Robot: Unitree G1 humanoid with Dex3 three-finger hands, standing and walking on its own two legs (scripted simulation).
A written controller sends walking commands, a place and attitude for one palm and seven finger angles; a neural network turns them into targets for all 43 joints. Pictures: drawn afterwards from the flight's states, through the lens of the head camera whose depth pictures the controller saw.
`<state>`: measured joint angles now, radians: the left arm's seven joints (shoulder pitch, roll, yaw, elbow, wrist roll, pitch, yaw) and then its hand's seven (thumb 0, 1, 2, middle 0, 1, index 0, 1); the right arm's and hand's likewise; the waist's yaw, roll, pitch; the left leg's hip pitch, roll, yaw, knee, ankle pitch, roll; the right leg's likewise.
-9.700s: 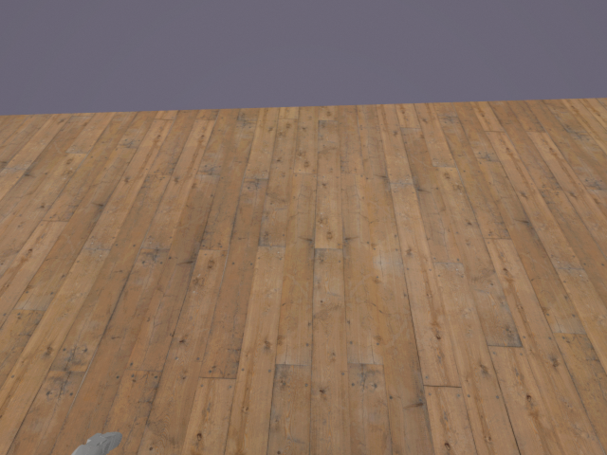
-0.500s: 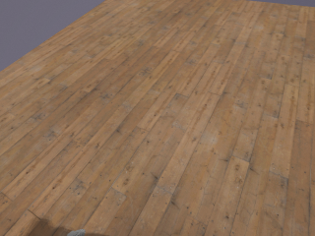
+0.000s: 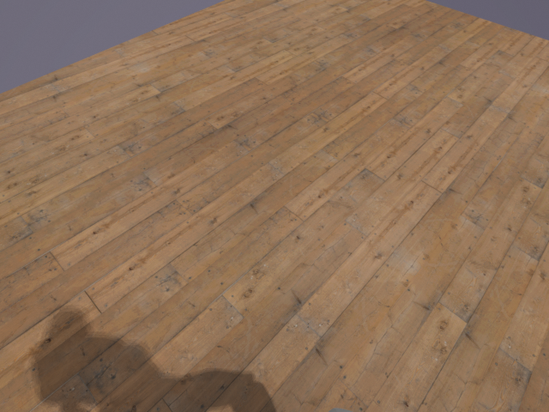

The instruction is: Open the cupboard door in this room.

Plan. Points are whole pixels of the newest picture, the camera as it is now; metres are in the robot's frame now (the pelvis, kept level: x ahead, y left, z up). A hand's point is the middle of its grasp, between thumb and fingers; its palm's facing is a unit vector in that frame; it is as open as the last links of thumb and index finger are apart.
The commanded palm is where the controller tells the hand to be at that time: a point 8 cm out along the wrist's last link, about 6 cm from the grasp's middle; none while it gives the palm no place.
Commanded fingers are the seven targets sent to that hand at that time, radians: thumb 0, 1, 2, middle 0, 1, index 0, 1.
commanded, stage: turn or walk to find it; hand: left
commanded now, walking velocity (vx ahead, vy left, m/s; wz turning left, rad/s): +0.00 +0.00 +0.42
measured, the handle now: out of the picture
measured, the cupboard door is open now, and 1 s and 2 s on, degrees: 0 0 0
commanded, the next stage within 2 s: stand and wait in 1.22 s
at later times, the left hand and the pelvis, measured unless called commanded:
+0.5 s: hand out of the picture +0.04 +0.16 -0.13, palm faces +0.22 -0.94 -0.27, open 7.4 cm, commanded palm none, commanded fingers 0.00 0.90 0.90 -0.20 -0.30 -0.20 -0.30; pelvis -0.03 -0.04 +0.01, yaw +13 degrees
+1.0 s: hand out of the picture -0.15 +0.20 -0.17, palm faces +0.47 -0.85 -0.25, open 7.4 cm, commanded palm none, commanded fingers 0.00 0.90 0.90 -0.20 -0.30 -0.20 -0.30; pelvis -0.08 -0.01 +0.01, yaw +25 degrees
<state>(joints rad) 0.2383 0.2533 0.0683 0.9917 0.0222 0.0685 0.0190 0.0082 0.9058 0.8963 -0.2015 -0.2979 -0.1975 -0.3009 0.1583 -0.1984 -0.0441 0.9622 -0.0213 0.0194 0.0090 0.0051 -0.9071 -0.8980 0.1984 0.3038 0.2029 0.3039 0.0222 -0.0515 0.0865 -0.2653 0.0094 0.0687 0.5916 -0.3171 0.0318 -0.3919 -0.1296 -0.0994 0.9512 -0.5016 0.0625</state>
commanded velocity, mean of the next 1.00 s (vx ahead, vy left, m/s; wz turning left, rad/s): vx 0.00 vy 0.00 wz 0.42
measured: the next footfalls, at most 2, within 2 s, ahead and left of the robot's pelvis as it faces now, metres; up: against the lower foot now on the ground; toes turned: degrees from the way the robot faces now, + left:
right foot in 0.38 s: +0.04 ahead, -0.14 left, +0.00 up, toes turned +6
left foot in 0.82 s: -0.08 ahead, +0.11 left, +0.00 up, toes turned +26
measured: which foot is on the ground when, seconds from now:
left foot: down 0.00-0.38, up 0.40-0.80, down 0.82-1.00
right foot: up 0.00-0.36, down 0.38-0.82, up 0.84-1.00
